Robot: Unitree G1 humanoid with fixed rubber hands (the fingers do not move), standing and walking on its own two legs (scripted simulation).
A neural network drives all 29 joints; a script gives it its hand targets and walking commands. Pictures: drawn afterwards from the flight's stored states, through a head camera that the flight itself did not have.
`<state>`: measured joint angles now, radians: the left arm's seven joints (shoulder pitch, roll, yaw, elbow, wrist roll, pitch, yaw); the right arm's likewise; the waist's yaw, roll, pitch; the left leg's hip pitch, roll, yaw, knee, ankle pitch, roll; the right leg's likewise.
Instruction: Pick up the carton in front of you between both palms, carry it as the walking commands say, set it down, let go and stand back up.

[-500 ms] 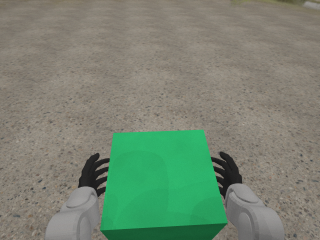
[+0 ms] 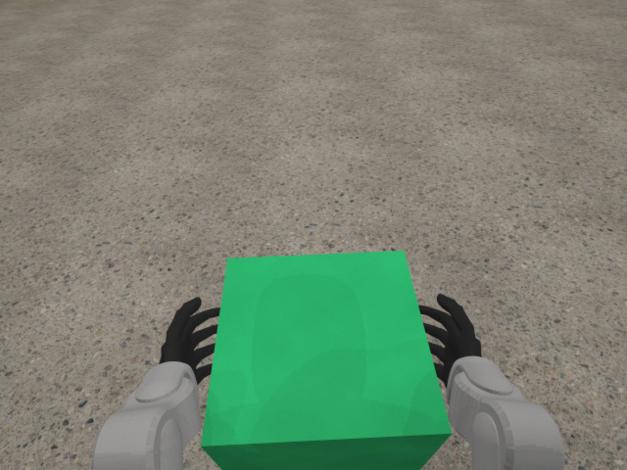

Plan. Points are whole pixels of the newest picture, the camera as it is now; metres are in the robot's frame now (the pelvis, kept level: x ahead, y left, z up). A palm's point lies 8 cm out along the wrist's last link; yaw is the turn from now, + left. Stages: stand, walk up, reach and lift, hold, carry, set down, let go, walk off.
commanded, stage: carry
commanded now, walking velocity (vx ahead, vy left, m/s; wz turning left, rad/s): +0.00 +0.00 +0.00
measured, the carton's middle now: (320, 379) +0.25 +0.00 +0.02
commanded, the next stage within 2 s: none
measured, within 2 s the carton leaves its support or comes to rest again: neither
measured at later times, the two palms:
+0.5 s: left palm (176, 320) +0.30 +0.17 +0.08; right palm (420, 309) +0.30 -0.13 +0.08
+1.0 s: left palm (158, 353) +0.26 +0.18 +0.09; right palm (419, 341) +0.26 -0.12 +0.08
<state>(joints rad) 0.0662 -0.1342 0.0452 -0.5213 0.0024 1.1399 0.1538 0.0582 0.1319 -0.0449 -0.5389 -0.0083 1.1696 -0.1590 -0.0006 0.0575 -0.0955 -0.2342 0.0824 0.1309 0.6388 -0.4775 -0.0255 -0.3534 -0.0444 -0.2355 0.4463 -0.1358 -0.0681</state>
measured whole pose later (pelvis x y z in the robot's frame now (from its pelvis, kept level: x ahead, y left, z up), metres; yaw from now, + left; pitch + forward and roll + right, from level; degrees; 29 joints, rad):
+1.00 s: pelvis +0.04 +0.03 +0.00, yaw +0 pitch +1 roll +0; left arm 0.10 -0.14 0.03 -0.48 0.07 1.15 0.12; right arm 0.10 0.13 -0.02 -0.48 -0.06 1.16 -0.12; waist 0.00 0.02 -0.13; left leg -0.19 0.05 0.16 0.50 -0.33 0.01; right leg -0.29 -0.08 -0.22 0.50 -0.22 -0.01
